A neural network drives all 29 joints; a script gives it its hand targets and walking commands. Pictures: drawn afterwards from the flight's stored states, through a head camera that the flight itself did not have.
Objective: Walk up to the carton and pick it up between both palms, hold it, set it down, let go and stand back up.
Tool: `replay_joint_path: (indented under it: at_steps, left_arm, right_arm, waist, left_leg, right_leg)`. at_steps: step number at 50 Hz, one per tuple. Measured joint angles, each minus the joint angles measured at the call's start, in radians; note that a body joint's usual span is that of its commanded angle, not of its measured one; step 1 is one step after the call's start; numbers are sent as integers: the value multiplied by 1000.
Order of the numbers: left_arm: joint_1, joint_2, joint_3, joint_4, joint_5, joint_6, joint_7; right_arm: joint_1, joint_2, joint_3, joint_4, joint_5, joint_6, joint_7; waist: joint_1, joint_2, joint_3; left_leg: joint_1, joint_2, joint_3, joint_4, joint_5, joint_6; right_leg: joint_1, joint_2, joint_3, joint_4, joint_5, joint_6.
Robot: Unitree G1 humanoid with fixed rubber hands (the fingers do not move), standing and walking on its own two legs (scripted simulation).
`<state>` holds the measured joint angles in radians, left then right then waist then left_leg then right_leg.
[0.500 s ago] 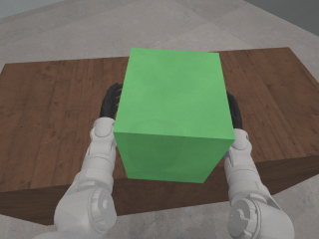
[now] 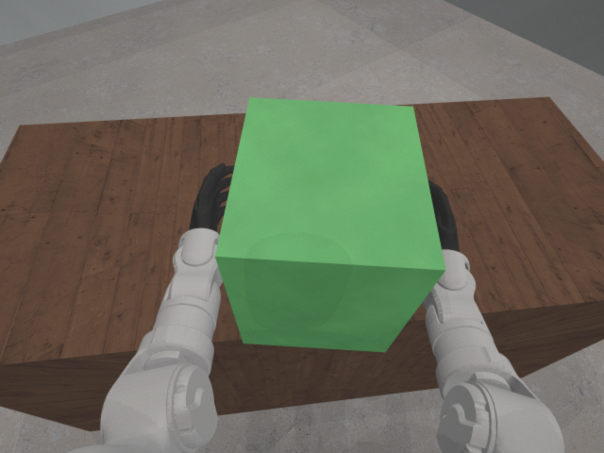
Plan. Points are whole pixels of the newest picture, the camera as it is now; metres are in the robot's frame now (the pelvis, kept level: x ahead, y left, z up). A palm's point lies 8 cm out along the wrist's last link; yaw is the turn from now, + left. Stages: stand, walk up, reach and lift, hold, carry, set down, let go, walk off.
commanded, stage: reach and lift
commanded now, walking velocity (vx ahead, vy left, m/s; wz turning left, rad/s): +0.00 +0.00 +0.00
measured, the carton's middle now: (322, 233) +0.42 +0.01 +0.01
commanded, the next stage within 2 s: none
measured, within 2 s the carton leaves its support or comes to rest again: leaves its support in 0.26 s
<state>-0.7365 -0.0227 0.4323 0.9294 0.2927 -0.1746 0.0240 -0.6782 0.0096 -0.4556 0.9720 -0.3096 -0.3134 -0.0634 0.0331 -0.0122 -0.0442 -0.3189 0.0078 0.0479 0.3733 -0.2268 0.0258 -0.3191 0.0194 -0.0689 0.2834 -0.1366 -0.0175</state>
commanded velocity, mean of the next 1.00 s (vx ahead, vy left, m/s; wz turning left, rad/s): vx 0.00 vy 0.00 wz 0.00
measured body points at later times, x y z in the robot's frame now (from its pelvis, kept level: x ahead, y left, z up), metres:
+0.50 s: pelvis -0.03 +0.00 +0.00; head -0.02 +0.00 +0.45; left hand +0.38 +0.17 +0.11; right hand +0.38 -0.15 +0.09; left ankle -0.04 +0.09 -0.75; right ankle -0.01 -0.11 -0.75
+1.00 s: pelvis -0.03 -0.01 +0.00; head -0.04 +0.01 +0.45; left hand +0.37 +0.17 +0.13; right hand +0.37 -0.15 +0.11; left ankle -0.04 +0.09 -0.75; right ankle -0.01 -0.11 -0.75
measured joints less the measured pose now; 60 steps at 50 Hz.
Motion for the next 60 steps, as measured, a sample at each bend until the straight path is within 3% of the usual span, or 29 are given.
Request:
replay_joint_path:
  at_steps: [17, 26, 33, 40, 51, 60]
  left_arm:
    - [37, 34, -131, -7, -127, 84, 38]
    - [-39, 30, -78, -23, -82, 198, 12]
    - [-54, 11, -12, -119, -5, 304, -30]
    - [-1, 8, -51, -209, -13, 347, -33]
    - [73, 19, -151, -350, -77, 432, 4]
    - [96, 1, -145, -511, -34, 573, -15]
  right_arm:
    - [51, -15, 112, -20, 106, 72, -36]
    - [2, -24, 102, -49, 118, 184, -25]
    - [-28, -6, 63, -80, 95, 249, -4]
    - [-1, 10, 71, -100, 112, 243, -1]
    - [64, -28, 231, -197, 261, 297, -46]
    - [68, -60, 320, -284, 353, 398, -64]
  waist:
    - [-12, 25, -18]
    - [-17, 6, 6]
    - [-13, -26, 59]
    - [-14, -37, 67]
    - [-50, -13, 53]
    - [-84, -29, 85]
  left_leg:
    - [29, -2, -28, 11, 18, -3]
    - [125, -8, -16, -36, 48, -3]
    - [196, -11, -8, -77, 72, -6]
    - [196, -9, -11, -70, 69, -8]
    - [209, -6, -27, -32, 36, -6]
    - [285, -9, -30, -36, 24, -4]
  right_leg:
    - [59, -2, -32, -27, 25, -4]
    - [131, -8, -21, -27, 33, -6]
    - [183, -11, -15, -32, 39, -10]
    - [188, -10, -21, -32, 37, -11]
    - [227, -7, -36, -37, 22, -5]
    - [303, -8, -35, -37, 7, -2]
